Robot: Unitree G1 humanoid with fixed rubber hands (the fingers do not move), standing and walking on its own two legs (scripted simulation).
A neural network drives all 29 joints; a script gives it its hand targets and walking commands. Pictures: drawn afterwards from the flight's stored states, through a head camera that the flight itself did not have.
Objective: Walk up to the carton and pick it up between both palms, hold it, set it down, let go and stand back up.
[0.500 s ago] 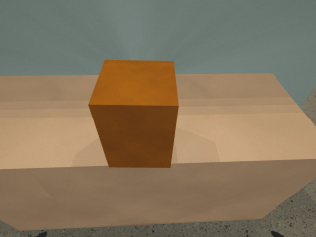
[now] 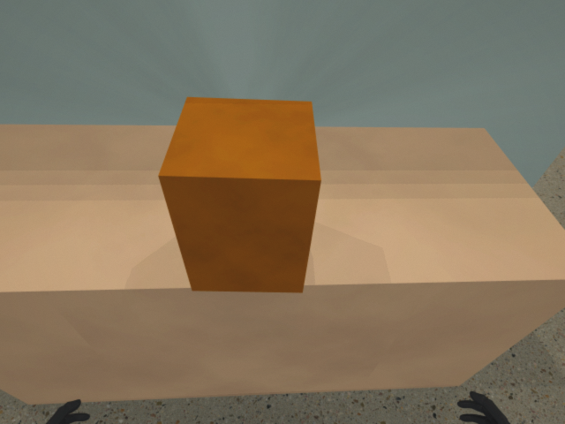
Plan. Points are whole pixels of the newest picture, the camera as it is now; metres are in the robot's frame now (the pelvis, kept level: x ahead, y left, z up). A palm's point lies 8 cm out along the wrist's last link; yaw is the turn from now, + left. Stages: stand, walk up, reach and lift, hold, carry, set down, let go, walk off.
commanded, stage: reach and lift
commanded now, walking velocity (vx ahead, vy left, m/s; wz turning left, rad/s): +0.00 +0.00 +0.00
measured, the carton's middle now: (248, 201) +0.48 +0.05 +0.05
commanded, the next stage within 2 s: none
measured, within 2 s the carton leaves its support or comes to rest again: neither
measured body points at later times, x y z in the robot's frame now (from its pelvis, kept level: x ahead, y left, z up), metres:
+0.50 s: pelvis +0.03 +0.00 +0.01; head +0.03 +0.03 +0.46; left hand +0.21 +0.29 -0.06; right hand +0.17 -0.27 -0.06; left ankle +0.04 +0.12 -0.73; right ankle +0.03 -0.12 -0.73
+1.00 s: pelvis +0.02 +0.00 +0.01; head +0.02 +0.02 +0.46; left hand +0.21 +0.28 -0.01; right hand +0.18 -0.22 -0.01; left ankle +0.04 +0.12 -0.73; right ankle +0.03 -0.12 -0.73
